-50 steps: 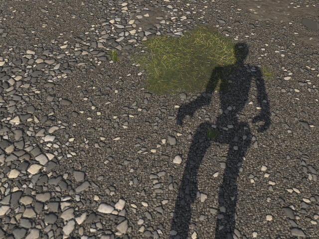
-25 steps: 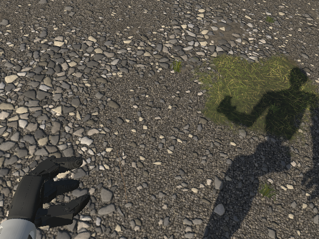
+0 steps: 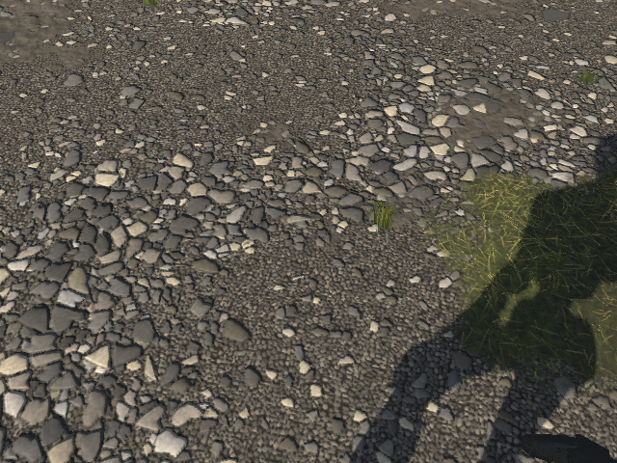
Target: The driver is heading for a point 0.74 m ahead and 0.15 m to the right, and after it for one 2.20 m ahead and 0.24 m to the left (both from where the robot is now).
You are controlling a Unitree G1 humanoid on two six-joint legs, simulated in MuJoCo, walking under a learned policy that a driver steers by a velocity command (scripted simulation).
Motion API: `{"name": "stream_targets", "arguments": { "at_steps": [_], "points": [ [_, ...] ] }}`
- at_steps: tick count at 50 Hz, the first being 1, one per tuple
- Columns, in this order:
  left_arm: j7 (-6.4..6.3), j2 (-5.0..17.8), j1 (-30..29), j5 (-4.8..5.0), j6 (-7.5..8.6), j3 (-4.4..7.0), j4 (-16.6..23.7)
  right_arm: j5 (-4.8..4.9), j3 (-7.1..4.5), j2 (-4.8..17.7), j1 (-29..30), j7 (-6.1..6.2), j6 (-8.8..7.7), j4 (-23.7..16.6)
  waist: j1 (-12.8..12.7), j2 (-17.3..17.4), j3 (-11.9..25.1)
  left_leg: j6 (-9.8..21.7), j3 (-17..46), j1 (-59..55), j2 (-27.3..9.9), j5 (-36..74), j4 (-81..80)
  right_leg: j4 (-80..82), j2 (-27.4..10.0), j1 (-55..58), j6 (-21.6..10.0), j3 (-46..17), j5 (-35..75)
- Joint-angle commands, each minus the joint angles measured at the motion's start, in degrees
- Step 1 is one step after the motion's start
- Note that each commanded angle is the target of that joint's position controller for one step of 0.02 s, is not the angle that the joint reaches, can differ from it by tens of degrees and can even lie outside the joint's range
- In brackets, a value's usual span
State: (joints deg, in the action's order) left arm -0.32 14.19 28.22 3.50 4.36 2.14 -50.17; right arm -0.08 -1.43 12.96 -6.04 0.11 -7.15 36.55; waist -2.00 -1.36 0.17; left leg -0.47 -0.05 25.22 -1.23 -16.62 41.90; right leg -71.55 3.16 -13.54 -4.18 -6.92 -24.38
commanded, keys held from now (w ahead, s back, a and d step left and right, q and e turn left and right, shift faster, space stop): w+e+shift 0.46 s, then w+shift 0.02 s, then w+q+shift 0.52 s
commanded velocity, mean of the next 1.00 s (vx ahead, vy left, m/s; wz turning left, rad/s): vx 1.00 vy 0.00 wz -0.30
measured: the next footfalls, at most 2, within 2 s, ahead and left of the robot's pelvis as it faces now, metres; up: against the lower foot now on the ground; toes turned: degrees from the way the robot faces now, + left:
right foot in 0.34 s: +0.49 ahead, -0.17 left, +0.00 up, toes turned -21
left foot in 0.84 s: +0.97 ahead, -0.25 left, +0.00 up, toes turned -22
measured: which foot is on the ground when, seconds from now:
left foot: down 0.00-0.34, up 0.36-0.82, down 0.84-1.00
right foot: up 0.00-0.32, down 0.34-0.84, up 0.86-1.00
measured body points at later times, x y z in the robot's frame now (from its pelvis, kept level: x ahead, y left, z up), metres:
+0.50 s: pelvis +0.42 -0.11 +0.01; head +0.44 -0.13 +0.46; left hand +0.59 +0.12 -0.10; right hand +0.51 -0.42 -0.06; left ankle +0.45 +0.09 -0.60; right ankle +0.45 -0.15 -0.71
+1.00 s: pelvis +0.88 -0.25 +0.02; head +0.89 -0.27 +0.47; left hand +1.11 -0.06 -0.06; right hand +0.86 -0.52 -0.11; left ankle +0.93 -0.23 -0.71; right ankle +0.78 -0.38 -0.61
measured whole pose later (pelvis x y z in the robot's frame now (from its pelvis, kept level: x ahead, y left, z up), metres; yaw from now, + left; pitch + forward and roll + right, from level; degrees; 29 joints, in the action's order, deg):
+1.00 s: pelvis +0.88 -0.25 +0.02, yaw -15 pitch -2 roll +1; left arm 0.8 14.3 10.2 -0.8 8.2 -0.4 -39.4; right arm 0.1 -3.3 16.8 -23.1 -2.2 -4.9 42.0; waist 2.1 1.1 -3.3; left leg 9.2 2.1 15.2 12.2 -9.4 26.9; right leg -74.1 0.8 -25.0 -2.2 -8.4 -18.7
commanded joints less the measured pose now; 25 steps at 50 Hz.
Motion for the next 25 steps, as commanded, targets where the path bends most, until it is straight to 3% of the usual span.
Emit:
{"name": "stream_targets", "arguments": {
  "at_steps": [1, 2, 3, 4, 5, 8, 11, 13, 14, 15, 16, 17, 18, 19, 20, 21, 22, 23, 24, 25],
  "points": [
    [0.05, 3.28, -9.71, -1.05, -0.37, 0.57, 9.26, -0.62, -2.79, 5.84, -13.05, -0.55, 0.22, 3.56, 6.76, 4.39, -5.88, 11.02, 28.42, -22.98, -17.21, -8.14, -27.60, -9.18, -8.35, -33.40, -0.35, -0.34, 7.20],
    [0.57, 2.70, -8.21, -0.59, -1.22, 0.76, 9.60, -1.06, -2.63, 4.94, -10.50, -0.45, 0.06, 4.09, 3.55, 7.98, -6.16, 10.48, 22.85, -18.88, -16.81, -3.93, -28.54, -7.62, -10.17, -30.56, 0.02, -1.26, 7.78],
    [0.72, 1.99, -8.85, -0.23, -2.28, 0.76, 10.04, -0.43, -2.44, 3.79, -8.65, -0.49, -0.03, 4.49, 2.38, 8.87, -7.06, 9.49, 17.17, -16.54, -16.35, -0.15, -30.25, -5.66, -11.59, -29.91, 0.48, -0.92, 6.54],
    [0.76, 1.58, -10.42, -0.17, -3.05, 0.63, 11.06, 0.28, -2.47, 3.60, -7.47, -0.44, -0.06, 4.93, 1.68, 8.83, -8.05, 8.66, 12.62, -15.26, -16.33, 3.53, -31.89, -4.18, -12.48, -30.68, 0.91, -0.52, 6.23],
    [0.80, 1.65, -12.19, -0.85, -3.49, 0.57, 11.79, 0.34, -2.65, 4.12, -6.59, -0.17, -0.12, 5.08, 1.32, 6.75, -8.60, 8.24, 8.34, -14.85, -15.74, 7.77, -33.12, -3.20, -12.79, -31.65, 1.37, 0.15, 8.36],
    [2.02, 1.75, -16.81, -1.97, -3.13, 0.13, 14.82, -0.05, -3.54, 7.57, -4.04, 0.90, -0.62, 4.99, 0.03, 4.16, -9.39, 6.88, -4.47, -12.97, -12.42, 14.14, -35.50, 8.79, -12.84, -29.77, 1.98, 3.27, 20.66],
    [3.88, 3.16, -23.37, -2.37, -2.33, 0.38, 16.30, 0.42, -4.56, 11.81, -7.48, 1.36, -0.71, 5.82, 2.37, -0.34, -8.11, 5.13, -12.08, -16.13, -10.02, 19.50, -36.81, 24.67, -9.18, -20.11, 0.10, 10.26, 32.58],
    [4.39, 6.17, -22.17, -1.71, -2.42, 1.64, 16.70, 0.30, -5.28, 15.52, -8.83, 0.92, 0.04, 5.85, 0.33, 3.14, -4.74, 4.55, -13.41, -24.24, -11.33, 46.53, -31.15, 26.80, -4.78, -14.84, -1.72, 14.42, 29.93],
    [4.30, 8.44, -19.46, -1.03, -2.85, 2.57, 16.46, 0.66, -5.71, 17.13, -9.05, 0.80, 0.90, 5.44, -2.05, 5.91, -2.28, 4.24, -13.69, -28.19, -11.95, 61.78, -24.90, 26.27, -2.08, -11.76, -2.74, 16.50, 25.27],
    [4.16, 10.95, -13.41, -0.51, -3.44, 3.79, 15.43, 1.06, -6.15, 18.66, -8.31, 0.72, 1.73, 4.79, -6.06, 8.38, 1.17, 4.10, -13.69, -28.99, -12.82, 72.83, -15.06, 25.31, -0.11, -5.00, -4.21, 17.40, 20.59],
    [3.83, 14.56, -2.32, -0.71, -4.16, 5.62, 12.54, 1.29, -6.34, 19.21, -6.41, 0.64, 2.14, 3.74, -11.73, 8.68, 6.40, 4.01, -12.63, -24.22, -12.72, 76.45, -0.73, 26.39, 1.16, 9.32, -6.40, 16.55, 18.61],
    [2.97, 17.45, 8.50, -0.89, -5.00, 7.23, 8.98, 1.27, -5.53, 17.02, -4.17, 0.56, 1.64, 3.29, -16.78, 3.55, 8.77, 1.73, -11.57, -11.78, -8.40, 54.66, 20.86, 31.33, -0.61, 26.39, -8.89, 10.43, 21.87],
    [2.74, 19.84, 4.83, -1.14, -5.03, 6.83, 8.35, -0.84, -2.03, 4.68, -6.35, -0.08, -0.32, 1.46, -8.39, -19.31, 3.74, -0.58, -7.63, 7.06, 4.38, -14.88, 48.14, 32.38, -4.45, 31.30, -11.97, -4.19, 28.39],
    [3.16, 20.14, -1.45, -3.21, -2.63, 5.47, 13.38, 1.12, -0.43, 4.03, -16.75, -0.59, -2.75, -3.16, 0.21, -22.06, 20.18, 0.61, 7.89, 21.29, 6.52, -18.54, 56.21, 47.97, -17.07, 41.54, -24.92, -41.21, -4.53],
    [3.23, 15.35, -1.52, -2.71, -1.50, 5.31, 14.94, 2.41, -1.53, 11.58, -7.59, -0.38, -3.95, -3.62, -4.76, -7.83, 16.38, 2.80, 10.34, 21.65, 2.93, -10.33, 49.90, 58.09, -17.50, 36.01, -20.48, -46.18, -16.24],
    [3.45, 14.60, -2.91, -2.82, -0.08, 4.94, 14.05, 3.28, -1.89, 12.21, -2.78, 0.07, -3.99, -5.10, -2.35, 0.33, 6.05, 3.26, 8.92, 22.19, 1.72, -6.19, 43.28, 60.39, -16.58, 25.68, -17.96, -43.67, -14.54],
    [3.70, 13.04, -6.41, -2.86, 0.93, 4.35, 14.20, 1.37, -1.57, 11.08, -1.93, 0.86, -3.44, -3.86, 0.34, 8.28, 2.96, 3.06, 9.61, 17.17, -1.09, -3.06, 37.79, 59.20, -14.47, 17.04, -15.60, -38.79, -8.53],
    [3.30, 13.26, -9.70, -3.33, 1.35, 4.34, 14.90, 0.27, -1.70, 10.65, -3.81, 0.89, -2.90, -3.65, 3.18, 6.27, 1.41, 1.93, 10.51, 13.30, -1.79, -1.37, 34.33, 57.85, -12.40, 10.02, -16.13, -35.06, -2.16],
    [2.76, 11.55, -11.54, -3.64, 1.38, 3.76, 15.27, 0.02, -1.96, 11.04, -5.28, 0.65, -1.94, -2.76, 4.46, 5.14, -0.37, 0.94, 10.54, 10.82, -3.17, -0.48, 31.65, 58.44, -10.32, 5.44, -15.79, -29.86, 2.33],
    [2.26, 9.32, -12.16, -3.21, 1.30, 3.00, 14.59, -0.05, -2.00, 10.66, -6.53, 0.50, -1.17, -1.88, 5.14, 4.23, -1.49, 0.18, 9.29, 9.98, -4.76, 0.57, 27.76, 58.82, -9.57, 3.11, -15.11, -24.40, 6.27]
  ]
}}
Velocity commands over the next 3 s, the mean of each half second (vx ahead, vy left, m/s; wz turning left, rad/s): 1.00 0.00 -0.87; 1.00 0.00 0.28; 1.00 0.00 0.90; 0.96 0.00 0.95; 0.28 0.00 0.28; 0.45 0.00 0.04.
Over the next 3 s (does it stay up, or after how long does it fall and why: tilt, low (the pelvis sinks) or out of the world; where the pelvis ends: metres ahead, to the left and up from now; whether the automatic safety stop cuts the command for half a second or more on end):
stays up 2.04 0.00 0.02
